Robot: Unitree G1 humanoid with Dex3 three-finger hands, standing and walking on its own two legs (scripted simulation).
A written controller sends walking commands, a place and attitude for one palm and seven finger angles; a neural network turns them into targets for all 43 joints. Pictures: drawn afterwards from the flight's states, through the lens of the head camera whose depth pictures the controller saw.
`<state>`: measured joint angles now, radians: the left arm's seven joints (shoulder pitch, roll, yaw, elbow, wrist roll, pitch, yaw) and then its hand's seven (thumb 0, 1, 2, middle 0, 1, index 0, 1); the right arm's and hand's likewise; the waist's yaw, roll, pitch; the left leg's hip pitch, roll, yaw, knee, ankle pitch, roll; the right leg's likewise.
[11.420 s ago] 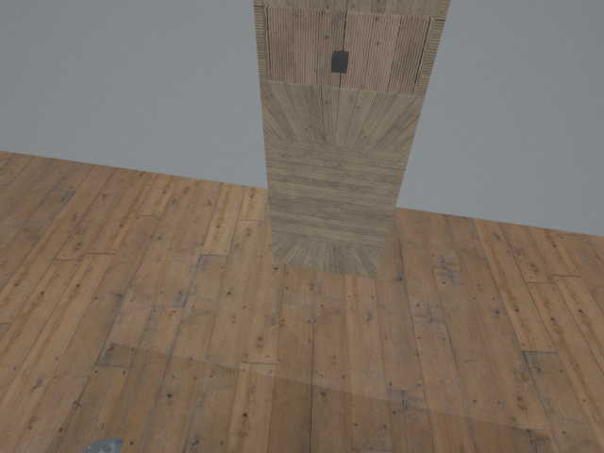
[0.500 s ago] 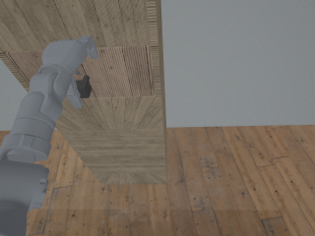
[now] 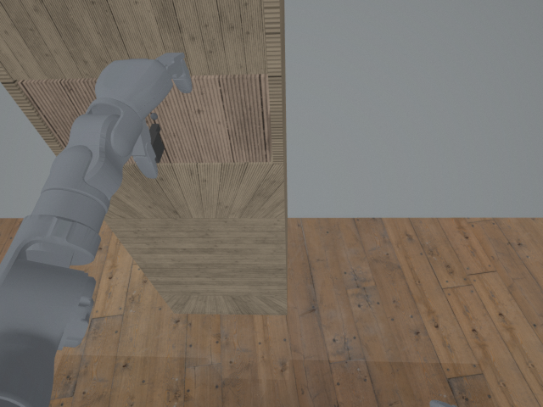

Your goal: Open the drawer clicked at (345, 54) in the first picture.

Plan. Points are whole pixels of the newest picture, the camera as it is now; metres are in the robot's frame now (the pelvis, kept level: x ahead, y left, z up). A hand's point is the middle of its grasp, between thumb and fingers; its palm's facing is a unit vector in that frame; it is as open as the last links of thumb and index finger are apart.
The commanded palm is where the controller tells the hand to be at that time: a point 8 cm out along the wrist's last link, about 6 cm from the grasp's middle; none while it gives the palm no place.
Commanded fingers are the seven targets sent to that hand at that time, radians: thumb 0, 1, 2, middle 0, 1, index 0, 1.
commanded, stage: move the hooked fingers above the handle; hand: left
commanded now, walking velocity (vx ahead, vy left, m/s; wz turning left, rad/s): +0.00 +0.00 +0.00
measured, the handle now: (150, 140) +0.51 +0.21 +0.12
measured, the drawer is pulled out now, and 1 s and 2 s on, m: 0.00 0.00 0.00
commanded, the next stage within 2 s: none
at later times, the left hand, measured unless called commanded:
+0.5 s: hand (140, 142) +0.45 +0.20 +0.17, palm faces -0.04 -0.02 -1.00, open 13.8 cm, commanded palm +0.45 +0.23 +0.25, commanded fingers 0.00 -0.50 0.30 -0.30 -1.20 -0.30 -1.20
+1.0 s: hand (135, 122) +0.47 +0.20 +0.19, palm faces -0.01 -0.02 -1.00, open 13.5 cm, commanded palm +0.45 +0.25 +0.24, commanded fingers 0.00 -0.50 0.30 -0.30 -1.20 -0.30 -1.20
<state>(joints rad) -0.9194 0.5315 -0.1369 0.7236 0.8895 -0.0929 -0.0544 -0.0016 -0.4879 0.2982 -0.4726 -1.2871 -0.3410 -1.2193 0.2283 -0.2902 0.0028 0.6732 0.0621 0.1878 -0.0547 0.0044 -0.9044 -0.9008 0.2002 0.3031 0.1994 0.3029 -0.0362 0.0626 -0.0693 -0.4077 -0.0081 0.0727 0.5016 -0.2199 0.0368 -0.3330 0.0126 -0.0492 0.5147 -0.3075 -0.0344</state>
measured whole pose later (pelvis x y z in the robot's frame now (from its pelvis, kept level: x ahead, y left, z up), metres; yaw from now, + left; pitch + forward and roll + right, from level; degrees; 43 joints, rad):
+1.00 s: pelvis -0.01 -0.01 +0.00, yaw -1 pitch +6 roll +0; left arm -0.94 0.62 -0.08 0.88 0.93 -0.06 -0.11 0.00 -0.49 0.30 -0.37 -1.21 -0.37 -1.23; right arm 0.22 -0.27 0.04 0.64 0.09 0.21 -0.11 0.00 -0.90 -0.90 0.20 0.30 0.20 0.30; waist -0.08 0.06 -0.06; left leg -0.40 0.01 0.08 0.51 -0.21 0.02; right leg -0.33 0.03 -0.04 0.52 -0.30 -0.05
